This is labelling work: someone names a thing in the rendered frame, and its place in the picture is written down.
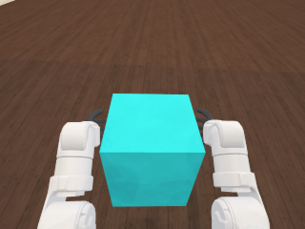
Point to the robot right upper arm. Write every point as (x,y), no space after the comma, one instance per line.
(238,213)

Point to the robot right hand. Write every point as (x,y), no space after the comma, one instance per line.
(203,120)

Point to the robot right forearm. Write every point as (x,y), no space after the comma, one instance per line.
(232,171)

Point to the robot left forearm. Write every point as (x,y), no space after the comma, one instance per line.
(73,168)

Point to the robot left hand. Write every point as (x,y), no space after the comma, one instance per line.
(92,117)

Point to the robot left upper arm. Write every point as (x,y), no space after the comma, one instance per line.
(69,215)

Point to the carton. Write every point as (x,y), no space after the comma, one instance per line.
(151,150)

